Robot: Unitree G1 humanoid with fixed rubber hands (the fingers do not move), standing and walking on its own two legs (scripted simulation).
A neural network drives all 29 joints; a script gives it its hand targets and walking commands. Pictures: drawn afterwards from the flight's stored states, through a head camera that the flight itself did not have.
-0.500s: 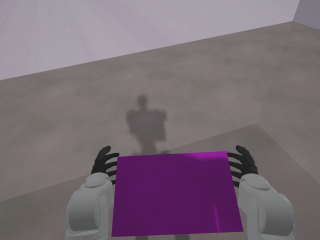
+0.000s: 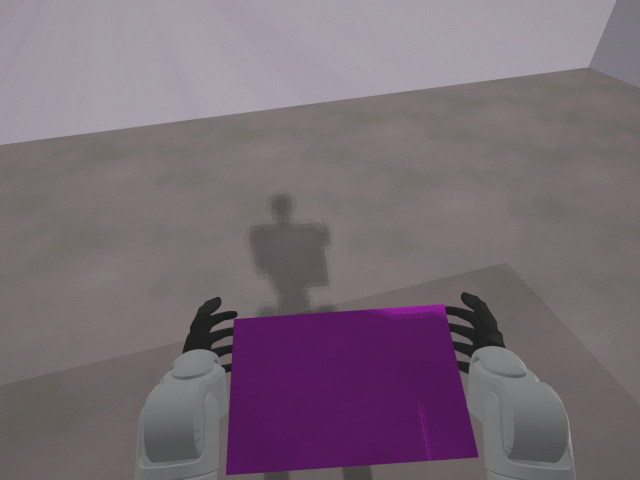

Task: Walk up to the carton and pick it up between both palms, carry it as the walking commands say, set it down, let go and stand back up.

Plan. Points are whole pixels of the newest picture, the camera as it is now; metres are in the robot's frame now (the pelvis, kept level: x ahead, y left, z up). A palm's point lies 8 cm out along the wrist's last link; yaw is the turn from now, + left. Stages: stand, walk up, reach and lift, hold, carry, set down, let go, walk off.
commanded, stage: carry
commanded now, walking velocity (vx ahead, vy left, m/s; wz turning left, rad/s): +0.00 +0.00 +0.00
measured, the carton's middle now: (343, 396) +0.26 +0.00 +0.00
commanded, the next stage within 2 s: none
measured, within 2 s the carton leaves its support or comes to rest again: neither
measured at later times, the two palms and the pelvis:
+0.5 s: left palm (186, 371) +0.25 +0.18 +0.07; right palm (461, 368) +0.26 -0.14 +0.07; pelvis -0.01 +0.02 +0.00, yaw +1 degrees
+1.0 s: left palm (207, 378) +0.25 +0.16 +0.06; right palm (478, 378) +0.25 -0.16 +0.06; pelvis -0.01 +0.00 +0.00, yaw +1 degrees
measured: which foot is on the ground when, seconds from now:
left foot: down 0.00-1.00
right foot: down 0.00-1.00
